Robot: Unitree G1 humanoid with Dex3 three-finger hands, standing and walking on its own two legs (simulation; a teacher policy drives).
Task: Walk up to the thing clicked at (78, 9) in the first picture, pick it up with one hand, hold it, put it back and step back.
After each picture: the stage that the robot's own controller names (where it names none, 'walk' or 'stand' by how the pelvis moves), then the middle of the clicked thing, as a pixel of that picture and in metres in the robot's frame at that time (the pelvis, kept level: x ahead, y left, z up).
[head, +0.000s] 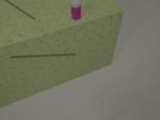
stand; (76, 10) +0.92 +0.08 -0.08
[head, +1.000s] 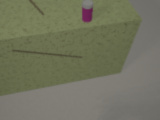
walk; (87, 11) +0.84 +0.04 -0.07
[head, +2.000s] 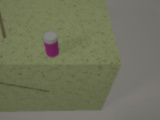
walk; (51, 44) +0.55 +0.19 -0.05
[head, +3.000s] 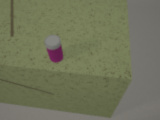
stand; (54, 49) +0.49 +0.16 -0.04
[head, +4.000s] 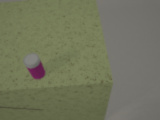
walk; (35, 66) +0.43 +0.26 -0.07
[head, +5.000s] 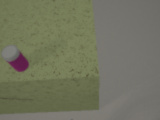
walk; (16, 59) +0.43 +0.32 -0.05
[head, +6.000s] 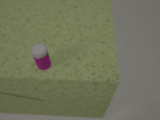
walk; (41, 57) +0.46 +0.21 -0.06
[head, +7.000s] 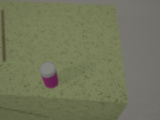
stand; (49, 75) +0.40 +0.18 -0.08
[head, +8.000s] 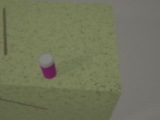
stand; (48, 66) +0.46 +0.19 -0.08
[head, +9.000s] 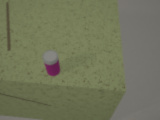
stand; (52, 63) +0.46 +0.18 -0.09
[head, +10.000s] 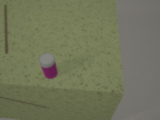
stand; (48, 66) +0.45 +0.19 -0.08
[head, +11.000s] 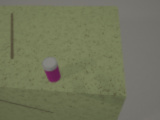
rise first; (51, 70) +0.44 +0.21 -0.08
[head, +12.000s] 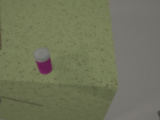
go down; (43, 61) +0.47 +0.20 -0.06
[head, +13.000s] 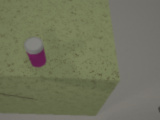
go down; (36, 53) +0.46 +0.19 -0.03
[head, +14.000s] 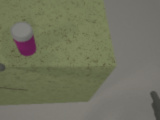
close in; (24, 40) +0.47 +0.19 +0.00
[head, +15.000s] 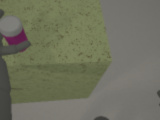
close; (15, 35) +0.48 +0.20 +0.02
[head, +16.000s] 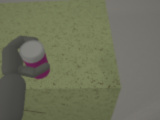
lift; (36, 60) +0.34 +0.16 +0.13
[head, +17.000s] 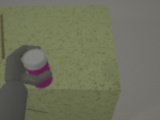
hold; (38, 69) +0.32 +0.16 +0.12
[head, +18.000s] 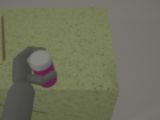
hold; (44, 69) +0.32 +0.15 +0.10
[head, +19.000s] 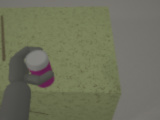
hold; (41, 69) +0.32 +0.16 +0.10
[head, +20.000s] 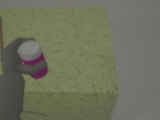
crouch; (34, 60) +0.35 +0.18 +0.12
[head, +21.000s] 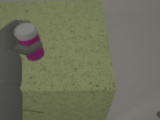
lower; (30, 42) +0.42 +0.19 +0.12
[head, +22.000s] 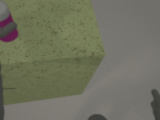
lower; (2, 22) +0.51 +0.21 +0.05
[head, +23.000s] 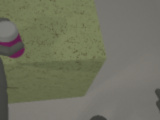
lower; (10, 40) +0.46 +0.20 +0.02
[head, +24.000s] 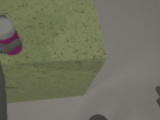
lower; (7, 37) +0.47 +0.20 +0.02
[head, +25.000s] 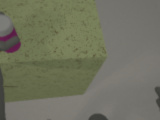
lower; (5, 35) +0.48 +0.21 +0.02
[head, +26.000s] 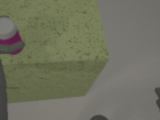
open; (9, 37) +0.47 +0.20 +0.02
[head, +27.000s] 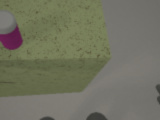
sink last; (7, 31) +0.47 +0.20 +0.02
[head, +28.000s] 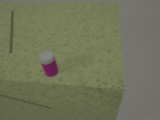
sink last; (49, 64) +0.46 +0.22 -0.04
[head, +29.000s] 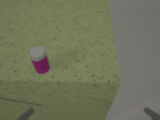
stand; (40, 60) +0.45 +0.20 -0.03
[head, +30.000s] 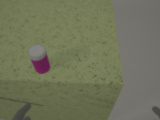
stand; (39, 59) +0.44 +0.21 -0.01
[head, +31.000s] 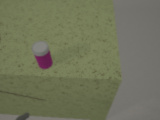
stand; (42, 55) +0.47 +0.21 -0.03
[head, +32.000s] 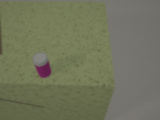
stand; (42, 65) +0.47 +0.22 -0.08
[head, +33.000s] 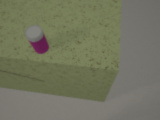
walk; (38, 40) +0.44 +0.32 -0.05
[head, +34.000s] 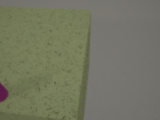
stand; out of the picture +0.32 +0.40 -0.06
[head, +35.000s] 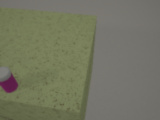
stand; (6, 80) +0.40 +0.37 -0.08
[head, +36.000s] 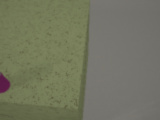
walk; out of the picture +0.36 +0.38 -0.08
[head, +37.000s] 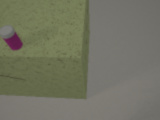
walk; (11, 38) +0.55 +0.41 -0.07
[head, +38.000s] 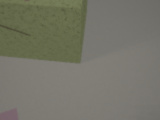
stand; out of the picture +0.92 +0.37 -0.06
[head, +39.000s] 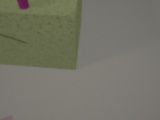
stand; out of the picture +0.93 +0.41 -0.08
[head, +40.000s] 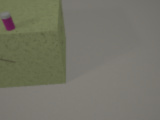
stand; (7, 21) +0.94 +0.55 -0.07
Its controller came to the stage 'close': yes
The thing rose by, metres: 0.20
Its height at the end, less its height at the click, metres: +0.00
